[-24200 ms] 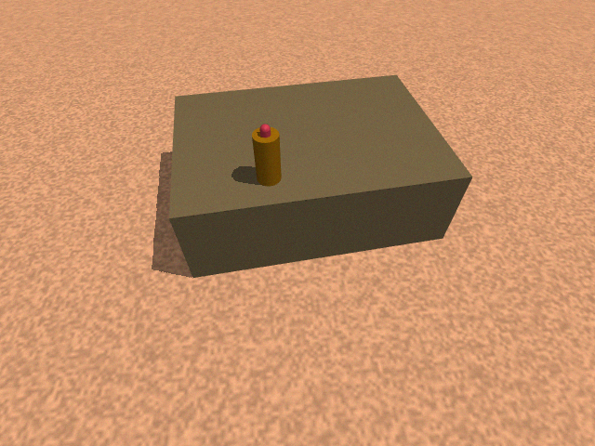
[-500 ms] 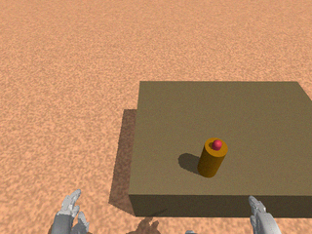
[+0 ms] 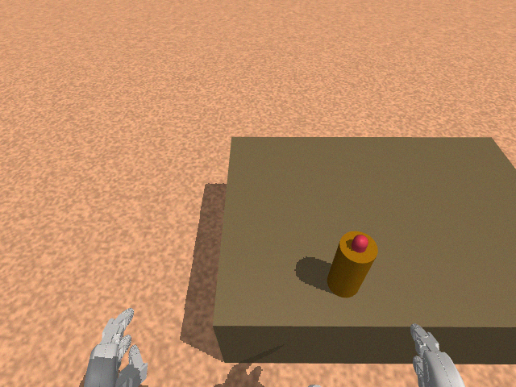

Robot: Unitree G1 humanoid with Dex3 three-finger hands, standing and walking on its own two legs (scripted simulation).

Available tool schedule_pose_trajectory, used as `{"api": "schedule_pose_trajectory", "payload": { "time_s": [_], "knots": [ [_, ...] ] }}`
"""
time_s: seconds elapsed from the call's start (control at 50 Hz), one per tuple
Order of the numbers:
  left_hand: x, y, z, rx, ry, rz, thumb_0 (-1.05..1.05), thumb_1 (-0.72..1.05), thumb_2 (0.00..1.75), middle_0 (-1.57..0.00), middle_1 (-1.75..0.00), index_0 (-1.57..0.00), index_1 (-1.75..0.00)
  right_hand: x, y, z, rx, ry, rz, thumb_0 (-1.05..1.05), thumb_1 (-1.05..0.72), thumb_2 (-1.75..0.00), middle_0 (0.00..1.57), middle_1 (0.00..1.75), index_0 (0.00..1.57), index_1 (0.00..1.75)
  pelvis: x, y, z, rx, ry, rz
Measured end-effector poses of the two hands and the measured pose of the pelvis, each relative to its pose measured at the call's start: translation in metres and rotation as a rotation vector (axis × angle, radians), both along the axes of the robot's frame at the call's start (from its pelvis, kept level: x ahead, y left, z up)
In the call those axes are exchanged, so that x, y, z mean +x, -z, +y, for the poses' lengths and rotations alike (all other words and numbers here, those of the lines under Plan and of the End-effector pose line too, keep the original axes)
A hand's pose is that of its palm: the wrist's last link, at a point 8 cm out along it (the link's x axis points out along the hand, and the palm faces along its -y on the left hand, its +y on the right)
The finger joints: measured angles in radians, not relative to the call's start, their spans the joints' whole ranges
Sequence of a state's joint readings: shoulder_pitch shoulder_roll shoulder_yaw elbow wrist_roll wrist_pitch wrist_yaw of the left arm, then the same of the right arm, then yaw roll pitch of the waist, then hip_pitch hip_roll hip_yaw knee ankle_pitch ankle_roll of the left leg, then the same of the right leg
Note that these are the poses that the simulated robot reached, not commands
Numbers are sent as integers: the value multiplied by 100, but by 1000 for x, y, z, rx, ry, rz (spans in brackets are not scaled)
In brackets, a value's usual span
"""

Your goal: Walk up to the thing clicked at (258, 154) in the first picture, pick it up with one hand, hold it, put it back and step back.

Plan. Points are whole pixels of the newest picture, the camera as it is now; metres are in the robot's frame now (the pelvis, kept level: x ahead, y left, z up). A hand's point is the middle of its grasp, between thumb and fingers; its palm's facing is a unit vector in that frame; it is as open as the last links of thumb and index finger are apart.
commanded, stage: home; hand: right
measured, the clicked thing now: (351, 262) +0.47 -0.21 -0.24
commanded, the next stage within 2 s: stand in 1.12 s
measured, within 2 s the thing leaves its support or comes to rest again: neither
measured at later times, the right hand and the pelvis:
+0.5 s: hand out of the picture +0.16 -0.17 -0.04, palm faces +0.05 +0.98 -0.21, open 17.5 cm; pelvis +0.00 +0.01 +0.00, yaw +0 degrees
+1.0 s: hand out of the picture +0.07 -0.25 -0.11, palm faces +0.00 +0.94 -0.33, open 17.3 cm; pelvis +0.00 -0.01 +0.05, yaw +0 degrees
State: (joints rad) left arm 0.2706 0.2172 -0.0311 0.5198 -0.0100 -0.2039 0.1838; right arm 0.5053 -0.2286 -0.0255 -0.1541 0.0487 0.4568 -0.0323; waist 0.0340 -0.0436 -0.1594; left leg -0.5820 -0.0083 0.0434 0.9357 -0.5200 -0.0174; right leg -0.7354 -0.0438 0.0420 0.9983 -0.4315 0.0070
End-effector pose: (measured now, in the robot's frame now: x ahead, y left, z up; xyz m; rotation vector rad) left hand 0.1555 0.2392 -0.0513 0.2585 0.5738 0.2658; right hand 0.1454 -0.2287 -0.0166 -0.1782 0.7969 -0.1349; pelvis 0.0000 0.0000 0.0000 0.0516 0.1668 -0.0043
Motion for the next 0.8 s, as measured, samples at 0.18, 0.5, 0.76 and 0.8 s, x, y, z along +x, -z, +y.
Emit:
{"api": "schedule_pose_trajectory", "payload": {
  "time_s": [0.18,0.5,0.76,0.8],
  "knots": [
    [-1,3,2,-7,4,10,1,90,91,-21,-30,-21,-30,-1,0,3,0,5,5,-1,55,-4,5,5,5,5,0,0,4,-3,2,0],
    [-9,5,8,-4,-10,21,2,90,91,-21,-30,-21,-30,-4,1,6,-1,0,3,-1,55,-4,5,5,5,5,-3,0,6,-4,1,-2],
    [-43,10,38,35,77,435,1,90,91,-21,-31,-21,-30,-30,49,-48,-120,-31,124,-1,55,-4,5,5,5,4,-3,-26,-1,-46,0,-144],
    [-51,7,41,40,55,466,1,90,91,-21,-31,-21,-30,-40,53,-55,-118,-16,167,-1,55,-4,5,5,5,5,-2,-30,-5,-42,-2,-154]
  ]
}}
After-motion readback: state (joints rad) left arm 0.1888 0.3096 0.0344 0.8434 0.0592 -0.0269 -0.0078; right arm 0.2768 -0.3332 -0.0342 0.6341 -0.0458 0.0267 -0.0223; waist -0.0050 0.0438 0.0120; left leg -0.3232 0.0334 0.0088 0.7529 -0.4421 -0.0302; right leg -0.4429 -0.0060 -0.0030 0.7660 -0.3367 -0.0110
